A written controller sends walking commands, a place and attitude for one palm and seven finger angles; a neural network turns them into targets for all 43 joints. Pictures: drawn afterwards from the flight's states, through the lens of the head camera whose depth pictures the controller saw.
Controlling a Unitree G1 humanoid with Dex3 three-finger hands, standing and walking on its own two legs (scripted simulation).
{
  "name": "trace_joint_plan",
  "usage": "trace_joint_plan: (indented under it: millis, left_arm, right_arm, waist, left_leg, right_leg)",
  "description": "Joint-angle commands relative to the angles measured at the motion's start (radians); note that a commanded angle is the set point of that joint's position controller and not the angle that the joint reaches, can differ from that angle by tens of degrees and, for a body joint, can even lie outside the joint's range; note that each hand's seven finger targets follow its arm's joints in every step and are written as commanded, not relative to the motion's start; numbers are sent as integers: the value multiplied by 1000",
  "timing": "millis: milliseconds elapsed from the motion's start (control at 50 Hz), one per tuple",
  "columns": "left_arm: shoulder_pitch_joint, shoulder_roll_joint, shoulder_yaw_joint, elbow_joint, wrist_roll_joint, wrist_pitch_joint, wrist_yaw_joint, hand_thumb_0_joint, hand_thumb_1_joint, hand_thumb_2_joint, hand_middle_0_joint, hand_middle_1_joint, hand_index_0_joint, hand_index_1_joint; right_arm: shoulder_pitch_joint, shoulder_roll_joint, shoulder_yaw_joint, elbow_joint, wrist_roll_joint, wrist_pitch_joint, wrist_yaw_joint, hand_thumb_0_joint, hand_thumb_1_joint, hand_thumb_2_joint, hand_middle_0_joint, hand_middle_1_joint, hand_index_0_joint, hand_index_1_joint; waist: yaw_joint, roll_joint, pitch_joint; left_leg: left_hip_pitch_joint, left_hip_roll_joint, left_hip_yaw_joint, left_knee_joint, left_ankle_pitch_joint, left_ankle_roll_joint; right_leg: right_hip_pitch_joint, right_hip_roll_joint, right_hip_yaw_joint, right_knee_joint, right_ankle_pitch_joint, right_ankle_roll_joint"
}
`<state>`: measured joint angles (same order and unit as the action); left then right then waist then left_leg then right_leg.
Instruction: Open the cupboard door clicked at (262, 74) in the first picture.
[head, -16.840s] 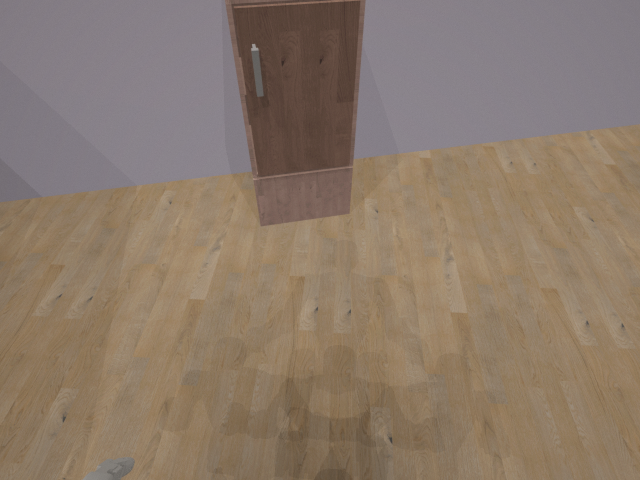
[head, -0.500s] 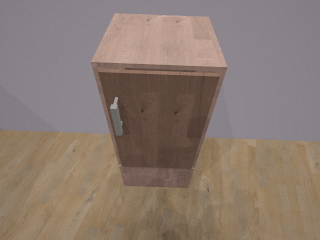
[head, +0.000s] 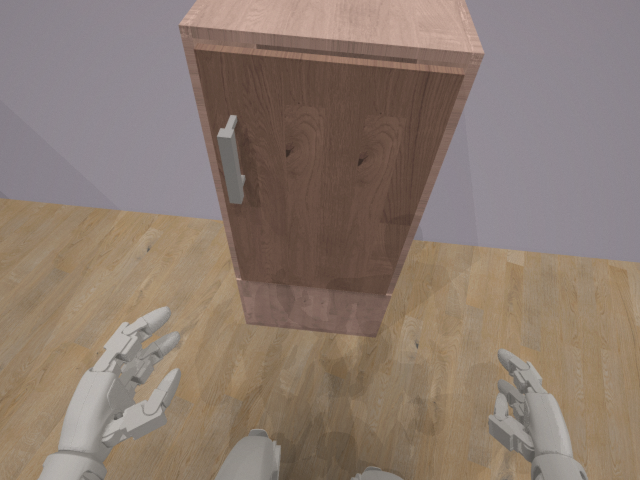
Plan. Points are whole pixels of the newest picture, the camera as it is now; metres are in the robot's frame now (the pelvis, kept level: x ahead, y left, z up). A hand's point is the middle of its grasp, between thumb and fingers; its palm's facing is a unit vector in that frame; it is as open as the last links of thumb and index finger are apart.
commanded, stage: raise the hand with hooked fingers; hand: left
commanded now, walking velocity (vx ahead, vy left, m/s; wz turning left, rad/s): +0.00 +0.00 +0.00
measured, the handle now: (234, 161) +0.58 +0.19 +0.04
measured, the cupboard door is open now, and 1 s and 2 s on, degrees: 0 0 0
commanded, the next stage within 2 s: move the hooked fingers beside the handle in 1.70 s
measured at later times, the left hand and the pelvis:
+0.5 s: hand (110, 341) +0.25 +0.26 +0.05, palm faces +0.06 -1.00 -0.06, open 11.5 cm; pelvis +0.01 +0.03 -0.01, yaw -2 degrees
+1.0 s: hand (80, 326) +0.27 +0.30 +0.04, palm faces +0.00 -1.00 -0.05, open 13.9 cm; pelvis +0.00 +0.05 +0.00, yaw -1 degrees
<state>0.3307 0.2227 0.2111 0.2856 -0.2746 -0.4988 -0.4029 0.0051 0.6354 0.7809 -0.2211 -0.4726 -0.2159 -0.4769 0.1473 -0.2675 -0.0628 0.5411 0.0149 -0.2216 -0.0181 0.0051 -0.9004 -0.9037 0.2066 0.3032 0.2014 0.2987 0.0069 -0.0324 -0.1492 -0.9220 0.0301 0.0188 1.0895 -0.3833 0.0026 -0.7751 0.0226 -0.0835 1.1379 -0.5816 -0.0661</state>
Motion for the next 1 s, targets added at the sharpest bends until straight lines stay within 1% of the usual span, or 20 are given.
trace_joint_plan:
  millis: [0,20,40,60,140,180,220,280,320,340,400,460,520,560,640,660,720,800,880,980]
  left_arm:
    - [-169,211,145,-479,-87,-130,30,0,410,690,-235,-615,-235,-615]
    - [-212,233,149,-558,-82,-160,52,0,387,680,-237,-630,-237,-630]
    - [-260,238,124,-608,-76,-178,64,0,363,670,-238,-645,-238,-645]
    - [-246,212,88,-605,-68,-187,69,0,340,660,-240,-660,-240,-660]
    - [-218,205,23,-400,-59,-114,11,0,247,620,-247,-720,-247,-720]
    - [-190,244,64,-271,-59,-13,-30,0,200,600,-250,-750,-250,-750]
    - [-151,268,104,-214,-75,107,-62,0,153,580,-253,-780,-253,-780]
    - [-71,308,241,-229,-134,197,-51,0,83,550,-258,-825,-258,-825]
    - [-71,289,275,-289,-147,170,-7,0,37,530,-262,-855,-262,-855]
    - [-74,294,292,-321,-147,133,17,0,13,520,-263,-870,-263,-870]
    - [-87,226,217,-345,-107,28,69,0,-57,490,-268,-915,-268,-915]
    - [-128,204,150,-291,-73,-26,52,0,-127,460,-273,-960,-273,-960]
    - [-141,211,130,-246,-75,-15,3,0,-197,430,-278,-1005,-278,-1005]
    - [-190,250,146,-299,-88,1,-19,0,-243,410,-282,-1035,-282,-1035]
    - [-220,335,226,-404,-97,12,11,0,-337,370,-288,-1095,-288,-1095]
    - [-199,325,227,-417,-93,11,26,0,-360,360,-290,-1110,-290,-1110]
    - [-209,300,211,-381,-83,18,62,0,-430,330,-295,-1155,-295,-1155]
    - [-262,278,180,-218,-69,78,32,0,-500,300,-300,-1200,-300,-1200]
    - [-357,310,172,-175,-71,129,-38,0,-500,300,-300,-1200,-300,-1200]
    - [-436,409,263,-222,-92,85,-52,0,-500,300,-300,-1200,-300,-1200]
  right_arm:
    - [-13,-86,-20,-180,6,-47,-31,0,-900,-900,200,300,200,300]
    - [4,-82,-16,-165,1,-53,-42,0,-900,-900,200,300,200,300]
    - [13,-85,-10,-149,-3,-56,-51,0,-900,-900,200,300,200,300]
    - [20,-85,-8,-129,-5,-62,-60,0,-900,-900,200,300,200,300]
    - [27,-113,14,-82,12,-72,-81,0,-900,-900,200,300,200,300]
    - [34,-118,16,-76,22,-65,-86,0,-900,-900,200,300,200,300]
    - [27,-124,19,-107,32,-49,-88,0,-900,-900,200,300,200,300]
    - [21,-111,13,-135,32,-24,-80,0,-900,-900,200,300,200,300]
    - [30,-93,9,-137,25,-21,-69,0,-900,-900,200,300,200,300]
    - [27,-83,9,-130,17,-29,-63,0,-900,-900,200,300,200,300]
    - [47,-83,-1,-103,6,-36,-41,0,-900,-900,200,300,200,300]
    - [67,-111,-7,-88,1,-39,-32,0,-900,-900,200,300,200,300]
    - [83,-138,-9,-98,13,-40,-35,0,-900,-900,200,300,200,300]
    - [88,-153,-7,-115,21,-43,-40,0,-900,-900,200,300,200,300]
    - [90,-157,-2,-129,18,-46,-48,0,-900,-900,200,300,200,300]
    - [92,-154,2,-134,15,-45,-46,0,-900,-900,200,300,200,300]
    - [87,-152,8,-130,11,-30,-41,0,-900,-900,200,300,200,300]
    - [96,-164,18,-140,15,-1,-44,0,-900,-900,200,300,200,300]
    - [104,-176,23,-156,27,7,-52,0,-900,-900,200,300,200,300]
    - [105,-171,29,-153,18,-4,-56,0,-900,-900,200,300,200,300]
  waist:
    - [5,175,-244]
    - [-8,199,-266]
    - [-36,169,-241]
    - [-48,181,-222]
    - [-88,130,-86]
    - [-72,68,-92]
    - [-30,34,-138]
    - [37,-11,-261]
    - [46,-3,-291]
    - [62,45,-311]
    - [21,66,-246]
    - [-19,70,-205]
    - [-31,76,-208]
    - [-21,135,-254]
    - [6,187,-324]
    - [13,214,-331]
    - [-7,216,-252]
    - [-34,150,-159]
    - [-36,167,-182]
    - [-15,193,-252]
  left_leg:
    - [160,-19,-13,2,9,31]
    - [171,-11,-20,16,23,35]
    - [146,-4,-31,36,10,39]
    - [144,0,-36,42,4,42]
    - [56,7,-65,59,-47,44]
    - [18,4,-62,50,-48,44]
    - [23,-5,-58,23,-23,45]
    - [72,-9,-62,-6,90,38]
    - [108,-5,-60,-26,150,34]
    - [133,-3,-63,-31,191,31]
    - [209,1,-66,-63,210,31]
    - [204,3,-80,-53,159,33]
    - [212,5,-94,-83,72,32]
    - [274,9,-110,-113,50,26]
    - [399,23,-160,-165,83,7]
    - [436,29,-172,-182,99,-5]
    - [425,34,-194,-211,18,-15]
    - [336,25,-190,-232,-100,-5]
    - [361,19,-182,-238,-100,-1]
    - [415,16,-181,-228,-39,-4]
  right_leg:
    - [-26,-26,215,-260,17,54]
    - [-35,-20,216,-251,30,50]
    - [-70,-9,216,-240,16,51]
    - [-96,-6,213,-241,11,46]
    - [-160,2,211,-259,-37,61]
    - [-113,-13,231,-290,-50,72]
    - [-30,-26,238,-310,-28,75]
    - [120,-44,226,-284,201,100]
    - [127,-34,187,-246,325,103]
    - [122,-21,160,-209,383,91]
    - [-17,17,66,-160,359,62]
    - [-122,28,40,-139,255,50]
    - [-156,26,32,-160,156,47]
    - [-155,27,24,-158,143,39]
    - [-147,32,5,-145,171,28]
    - [-158,31,-3,-140,170,28]
    - [-188,32,-14,-146,140,31]
    - [-188,35,-17,-172,103,36]
    - [-164,36,-6,-201,108,32]
    - [-138,39,4,-203,122,23]
